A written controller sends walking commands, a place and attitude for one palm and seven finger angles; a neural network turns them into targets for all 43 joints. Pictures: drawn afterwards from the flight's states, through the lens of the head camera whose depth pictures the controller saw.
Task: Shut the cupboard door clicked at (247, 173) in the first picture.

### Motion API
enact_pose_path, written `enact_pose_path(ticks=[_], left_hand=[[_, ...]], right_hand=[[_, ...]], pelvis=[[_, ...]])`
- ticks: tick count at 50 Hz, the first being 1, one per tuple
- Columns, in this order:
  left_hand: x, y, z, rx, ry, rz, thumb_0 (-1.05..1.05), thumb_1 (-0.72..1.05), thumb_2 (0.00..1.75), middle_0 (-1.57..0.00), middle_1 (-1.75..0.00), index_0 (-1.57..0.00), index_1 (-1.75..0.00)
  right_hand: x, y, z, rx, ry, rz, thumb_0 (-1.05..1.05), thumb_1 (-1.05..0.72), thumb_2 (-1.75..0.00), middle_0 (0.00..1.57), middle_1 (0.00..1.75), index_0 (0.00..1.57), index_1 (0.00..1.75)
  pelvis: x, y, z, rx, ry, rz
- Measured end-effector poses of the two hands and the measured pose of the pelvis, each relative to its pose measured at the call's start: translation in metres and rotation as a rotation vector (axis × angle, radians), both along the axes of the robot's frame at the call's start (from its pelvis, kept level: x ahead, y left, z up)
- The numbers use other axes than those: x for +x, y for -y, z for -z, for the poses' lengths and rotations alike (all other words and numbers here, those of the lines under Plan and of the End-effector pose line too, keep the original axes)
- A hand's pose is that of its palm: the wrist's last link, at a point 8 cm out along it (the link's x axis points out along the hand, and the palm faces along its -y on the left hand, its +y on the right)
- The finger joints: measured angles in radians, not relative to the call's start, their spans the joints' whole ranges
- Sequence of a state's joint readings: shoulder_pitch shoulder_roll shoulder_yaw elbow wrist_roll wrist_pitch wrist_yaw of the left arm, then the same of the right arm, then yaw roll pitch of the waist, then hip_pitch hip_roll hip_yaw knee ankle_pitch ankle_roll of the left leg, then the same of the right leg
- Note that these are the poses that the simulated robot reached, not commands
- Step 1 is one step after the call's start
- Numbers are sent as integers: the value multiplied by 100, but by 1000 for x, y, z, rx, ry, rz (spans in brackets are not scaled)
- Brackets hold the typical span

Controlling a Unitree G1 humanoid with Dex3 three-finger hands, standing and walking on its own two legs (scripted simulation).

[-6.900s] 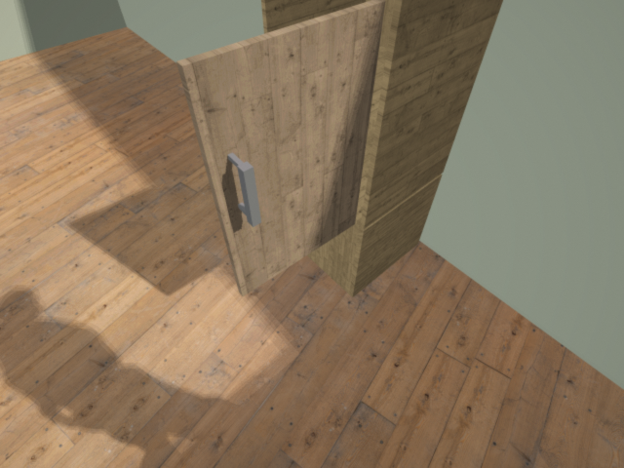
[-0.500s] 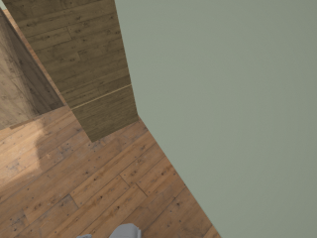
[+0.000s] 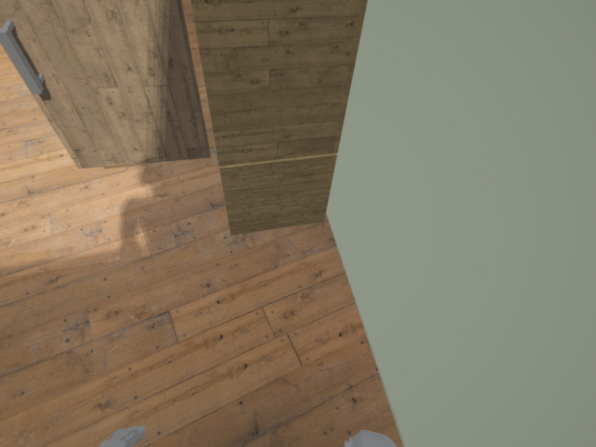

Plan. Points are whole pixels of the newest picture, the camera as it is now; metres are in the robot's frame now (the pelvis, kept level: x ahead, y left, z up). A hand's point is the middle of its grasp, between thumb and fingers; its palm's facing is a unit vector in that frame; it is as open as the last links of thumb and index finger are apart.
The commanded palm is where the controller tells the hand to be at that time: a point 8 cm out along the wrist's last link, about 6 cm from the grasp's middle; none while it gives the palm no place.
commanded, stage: turn to face it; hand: left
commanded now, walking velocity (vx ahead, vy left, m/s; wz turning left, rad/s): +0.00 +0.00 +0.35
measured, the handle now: (23, 58) +0.81 +0.65 +0.01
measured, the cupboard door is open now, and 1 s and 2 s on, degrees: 88 88 88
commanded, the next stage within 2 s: take the last steps up to it in 0.28 s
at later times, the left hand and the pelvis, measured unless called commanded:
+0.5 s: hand out of the picture +0.02 +0.15 -0.17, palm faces +0.22 -0.95 -0.23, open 7.3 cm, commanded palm none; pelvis +0.02 -0.04 +0.00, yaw +11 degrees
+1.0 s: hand (161, 409) +0.18 +0.22 -0.16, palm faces +0.27 -0.94 -0.22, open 7.4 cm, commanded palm none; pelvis +0.13 +0.01 -0.01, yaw +17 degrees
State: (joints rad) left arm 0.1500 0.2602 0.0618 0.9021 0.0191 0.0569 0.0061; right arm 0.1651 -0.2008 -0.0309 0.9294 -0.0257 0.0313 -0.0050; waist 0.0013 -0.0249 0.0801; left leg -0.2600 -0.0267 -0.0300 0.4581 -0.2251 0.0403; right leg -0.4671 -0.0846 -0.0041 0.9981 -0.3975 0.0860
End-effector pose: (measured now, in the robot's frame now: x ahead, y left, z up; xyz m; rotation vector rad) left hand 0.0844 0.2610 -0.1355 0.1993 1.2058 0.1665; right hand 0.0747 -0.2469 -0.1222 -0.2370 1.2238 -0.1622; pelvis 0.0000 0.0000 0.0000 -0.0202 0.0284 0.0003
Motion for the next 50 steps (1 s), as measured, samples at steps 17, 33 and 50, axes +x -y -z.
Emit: enact_pose_path(ticks=[17, 33, 50], left_hand=[[-27, 74, -13, 6, 5, -92, 0, 90, 90, -20, -30, -20, -30], [-123, 28, 24, -64, -197, -335, 1, 91, 90, -20, -30, -20, -30], [74, 0, -2, -12, 75, -239, 1, 91, 90, -20, -30, -19, -30]], right_hand=[[6, 50, 27, 65, -113, -31, 0, -91, -90, 20, 30, 19, 29], [102, -21, 10, 10, 47, -280, 0, -91, -90, 20, 30, 19, 29], [63, -33, 40, 92, -284, -186, 0, -90, -90, 20, 30, 20, 30]], pelvis=[[12, 50, 0, 56, 20, -133], [34, 8, 13, 38, 21, -244], [133, -8, 14, 59, 23, -296]])
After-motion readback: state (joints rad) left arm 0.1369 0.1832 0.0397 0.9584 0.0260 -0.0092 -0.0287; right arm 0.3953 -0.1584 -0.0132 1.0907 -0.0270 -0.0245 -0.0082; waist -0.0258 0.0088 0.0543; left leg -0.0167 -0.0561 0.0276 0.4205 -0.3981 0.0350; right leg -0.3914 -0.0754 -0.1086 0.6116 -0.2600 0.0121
